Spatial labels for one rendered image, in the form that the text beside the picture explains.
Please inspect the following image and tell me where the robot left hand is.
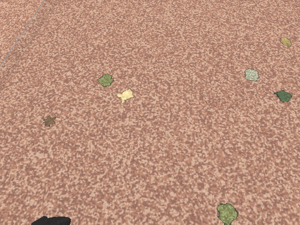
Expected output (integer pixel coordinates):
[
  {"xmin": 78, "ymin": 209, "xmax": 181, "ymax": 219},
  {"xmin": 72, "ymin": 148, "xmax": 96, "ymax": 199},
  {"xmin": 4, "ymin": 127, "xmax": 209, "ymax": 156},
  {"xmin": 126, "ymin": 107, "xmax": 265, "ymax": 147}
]
[{"xmin": 31, "ymin": 216, "xmax": 71, "ymax": 225}]

